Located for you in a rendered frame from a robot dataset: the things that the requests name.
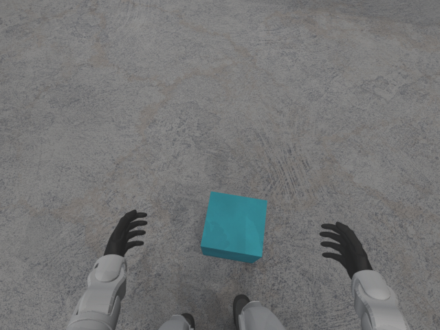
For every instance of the carton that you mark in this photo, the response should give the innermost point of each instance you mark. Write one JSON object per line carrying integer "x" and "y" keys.
{"x": 234, "y": 227}

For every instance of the robot right forearm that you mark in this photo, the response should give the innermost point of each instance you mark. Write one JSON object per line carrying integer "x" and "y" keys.
{"x": 376, "y": 303}

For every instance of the robot right thigh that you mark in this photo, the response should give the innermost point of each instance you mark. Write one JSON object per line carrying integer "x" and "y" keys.
{"x": 259, "y": 318}

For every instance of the right robot hand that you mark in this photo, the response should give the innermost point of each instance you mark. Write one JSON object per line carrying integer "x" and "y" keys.
{"x": 353, "y": 257}

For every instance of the robot left forearm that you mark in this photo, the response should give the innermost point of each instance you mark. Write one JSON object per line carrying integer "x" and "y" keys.
{"x": 99, "y": 307}

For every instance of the left robot foot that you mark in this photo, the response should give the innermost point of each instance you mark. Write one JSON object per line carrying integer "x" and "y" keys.
{"x": 190, "y": 319}

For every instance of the left robot hand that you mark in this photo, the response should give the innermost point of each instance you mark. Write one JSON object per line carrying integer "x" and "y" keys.
{"x": 118, "y": 242}

